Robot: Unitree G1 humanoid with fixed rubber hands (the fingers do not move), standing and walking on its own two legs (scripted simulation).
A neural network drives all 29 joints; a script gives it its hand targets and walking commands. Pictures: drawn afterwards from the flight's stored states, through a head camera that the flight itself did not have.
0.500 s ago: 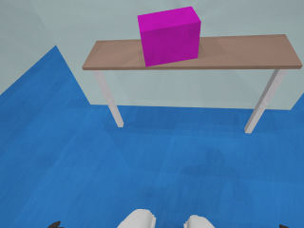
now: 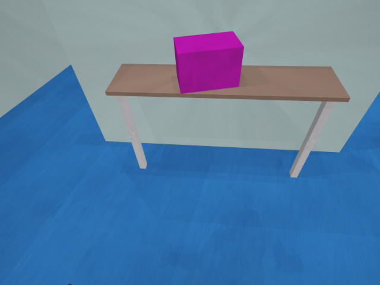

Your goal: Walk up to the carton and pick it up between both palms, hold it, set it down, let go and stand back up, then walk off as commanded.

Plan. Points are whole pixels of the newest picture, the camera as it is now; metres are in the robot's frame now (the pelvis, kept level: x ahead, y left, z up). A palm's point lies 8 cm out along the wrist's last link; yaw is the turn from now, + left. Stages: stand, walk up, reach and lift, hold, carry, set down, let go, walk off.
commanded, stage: walk off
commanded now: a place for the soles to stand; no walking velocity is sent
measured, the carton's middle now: (206, 62) +1.01 -0.05 -0.04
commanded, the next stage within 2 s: stand in 1.12 s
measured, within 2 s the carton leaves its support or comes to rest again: neither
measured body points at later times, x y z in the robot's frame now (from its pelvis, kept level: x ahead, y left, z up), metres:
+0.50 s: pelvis +0.04 +0.03 +0.00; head +0.06 +0.02 +0.45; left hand +0.12 +0.34 -0.11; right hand +0.12 -0.30 -0.11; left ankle +0.07 +0.14 -0.73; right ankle +0.04 -0.12 -0.72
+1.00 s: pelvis +0.05 +0.03 +0.00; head +0.06 +0.02 +0.45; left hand +0.15 +0.34 -0.10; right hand +0.16 -0.29 -0.11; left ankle +0.07 +0.15 -0.73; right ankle +0.06 -0.12 -0.73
